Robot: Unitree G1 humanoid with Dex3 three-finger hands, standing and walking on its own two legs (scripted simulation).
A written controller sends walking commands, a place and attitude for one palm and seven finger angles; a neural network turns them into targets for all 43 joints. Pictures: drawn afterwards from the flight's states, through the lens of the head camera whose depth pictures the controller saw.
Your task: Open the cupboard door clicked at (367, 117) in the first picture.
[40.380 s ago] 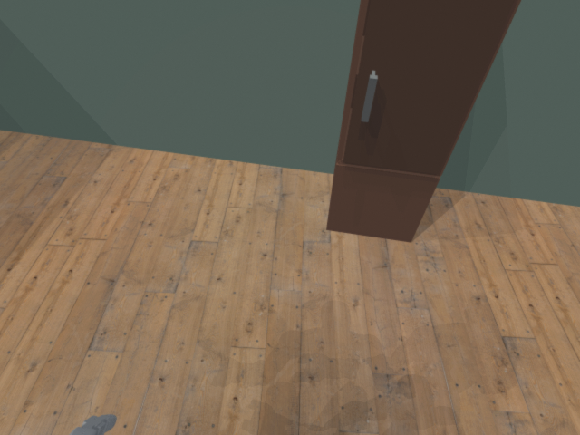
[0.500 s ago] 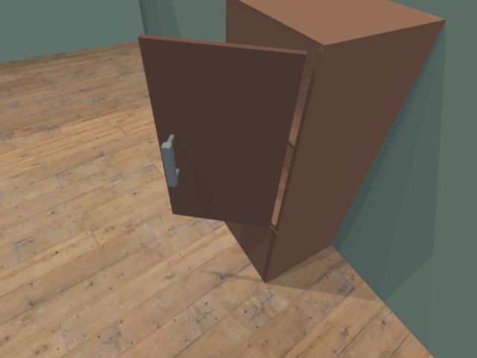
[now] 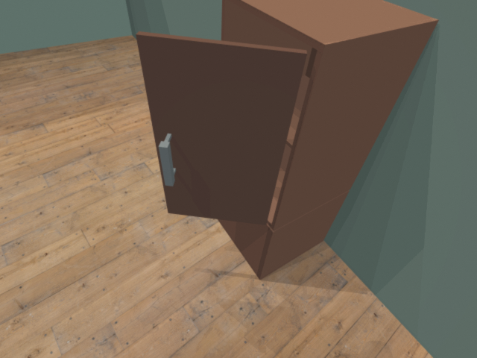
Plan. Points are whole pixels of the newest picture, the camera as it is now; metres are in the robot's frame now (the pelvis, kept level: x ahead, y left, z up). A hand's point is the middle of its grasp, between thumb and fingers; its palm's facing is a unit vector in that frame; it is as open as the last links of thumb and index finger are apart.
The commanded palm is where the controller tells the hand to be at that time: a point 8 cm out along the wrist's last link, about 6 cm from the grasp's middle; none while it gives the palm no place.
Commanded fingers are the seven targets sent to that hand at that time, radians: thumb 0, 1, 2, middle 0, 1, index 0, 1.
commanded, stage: look again from close up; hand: left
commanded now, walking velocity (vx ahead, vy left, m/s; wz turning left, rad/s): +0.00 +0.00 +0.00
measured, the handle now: (169, 159) +0.61 +0.21 -0.06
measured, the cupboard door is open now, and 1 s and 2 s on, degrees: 51 51 51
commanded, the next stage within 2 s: shuffle to correct the standing spot in 0.46 s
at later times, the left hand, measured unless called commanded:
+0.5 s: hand out of the picture -0.06 +0.17 -0.18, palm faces +0.04 -0.99 -0.16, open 7.4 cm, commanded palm none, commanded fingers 0.00 0.90 0.90 -0.20 -0.30 -0.20 -0.30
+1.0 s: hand out of the picture +0.04 +0.21 -0.19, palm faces +0.00 -0.99 -0.13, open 7.4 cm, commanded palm none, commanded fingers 0.00 0.90 0.90 -0.20 -0.30 -0.20 -0.30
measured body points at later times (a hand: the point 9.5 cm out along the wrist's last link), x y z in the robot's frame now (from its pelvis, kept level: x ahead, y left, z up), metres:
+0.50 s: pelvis +0.00 +0.01 +0.00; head +0.00 +0.02 +0.45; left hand -0.06 +0.22 -0.16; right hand +0.01 -0.22 -0.15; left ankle +0.07 +0.05 -0.74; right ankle +0.02 -0.14 -0.74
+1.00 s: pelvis +0.05 +0.06 +0.00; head +0.05 +0.09 +0.45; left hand +0.04 +0.27 -0.18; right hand +0.00 -0.17 -0.14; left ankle +0.05 +0.08 -0.74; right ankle +0.02 -0.12 -0.71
